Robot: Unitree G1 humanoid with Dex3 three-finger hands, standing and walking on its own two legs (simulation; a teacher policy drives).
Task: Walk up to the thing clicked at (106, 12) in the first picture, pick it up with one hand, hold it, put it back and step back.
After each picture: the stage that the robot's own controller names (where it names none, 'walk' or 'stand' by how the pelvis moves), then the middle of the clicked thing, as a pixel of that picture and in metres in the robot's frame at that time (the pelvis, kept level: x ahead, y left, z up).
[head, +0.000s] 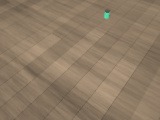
stand; (106, 13) +1.98 -0.40 -0.72
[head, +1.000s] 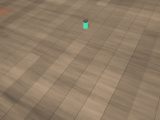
walk; (85, 23) +1.88 +0.04 -0.70
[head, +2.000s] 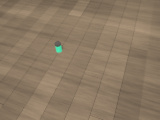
walk; (58, 47) +1.26 +0.29 -0.72
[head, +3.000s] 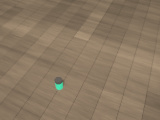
walk; (58, 83) +0.78 +0.22 -0.70
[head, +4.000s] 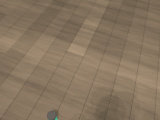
stand; (52, 117) +0.44 +0.19 -0.70
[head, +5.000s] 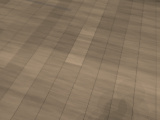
stand; out of the picture +0.40 +0.21 -0.72
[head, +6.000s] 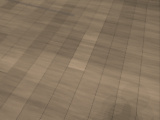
stand; out of the picture +0.39 +0.21 -0.73
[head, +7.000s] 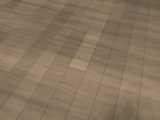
stand; out of the picture +0.38 +0.20 -0.73
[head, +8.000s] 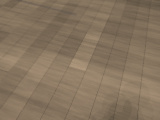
stand; out of the picture +0.38 +0.20 -0.73
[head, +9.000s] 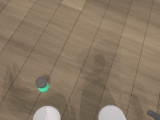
go down; (42, 84) +0.44 +0.19 -0.51
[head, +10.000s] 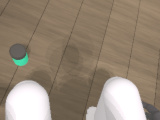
go down; (19, 55) +0.48 +0.24 -0.30
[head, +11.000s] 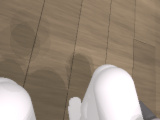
close in; out of the picture +0.45 +0.27 -0.24
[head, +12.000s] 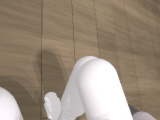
close; out of the picture +0.44 +0.30 -0.23
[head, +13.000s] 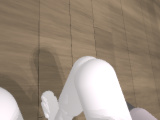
lift; out of the picture +0.43 +0.29 -0.23
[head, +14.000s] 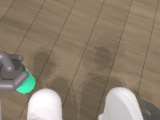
lift; (19, 77) +0.34 +0.22 -0.06
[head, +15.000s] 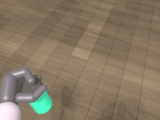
hold; (37, 96) +0.31 +0.16 +0.00
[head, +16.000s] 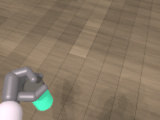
hold; (38, 93) +0.33 +0.16 -0.02
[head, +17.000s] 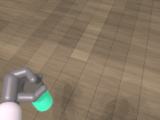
hold; (38, 94) +0.32 +0.16 -0.01
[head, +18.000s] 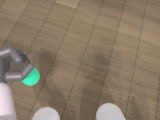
crouch; (25, 70) +0.40 +0.19 -0.09
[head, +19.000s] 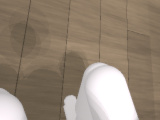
lower; out of the picture +0.56 +0.26 -0.26
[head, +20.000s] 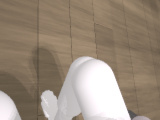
lower; out of the picture +0.55 +0.32 -0.26
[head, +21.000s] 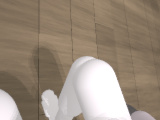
lower; out of the picture +0.56 +0.34 -0.26
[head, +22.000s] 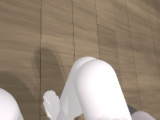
lower; out of the picture +0.56 +0.35 -0.25
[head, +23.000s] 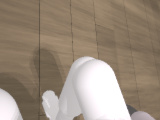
lower; out of the picture +0.57 +0.36 -0.25
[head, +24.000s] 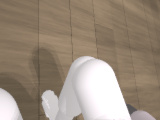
open; out of the picture +0.57 +0.37 -0.25
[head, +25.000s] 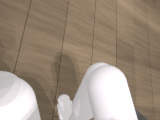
stand; out of the picture +0.58 +0.36 -0.26
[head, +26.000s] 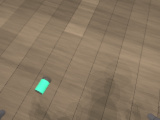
stand; (42, 85) +0.59 +0.24 -0.61
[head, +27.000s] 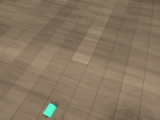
stand; (50, 109) +0.58 +0.24 -0.69
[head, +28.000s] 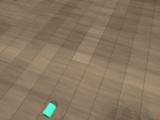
stand; (50, 109) +0.57 +0.24 -0.69
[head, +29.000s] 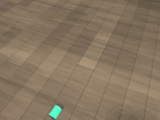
stand; (56, 111) +0.59 +0.23 -0.74
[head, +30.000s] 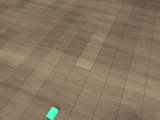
stand; (52, 113) +0.58 +0.25 -0.75
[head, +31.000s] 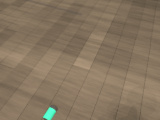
stand; (50, 113) +0.57 +0.27 -0.75
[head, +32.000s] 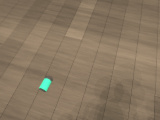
walk; (45, 83) +0.65 +0.29 -0.72
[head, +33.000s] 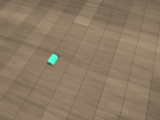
walk; (53, 59) +0.93 +0.26 -0.72
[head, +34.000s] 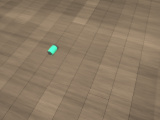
stand; (52, 49) +1.21 +0.33 -0.72
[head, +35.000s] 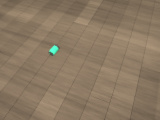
stand; (54, 50) +1.19 +0.30 -0.74
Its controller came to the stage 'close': yes
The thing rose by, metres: 0.69
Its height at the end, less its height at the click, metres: -0.02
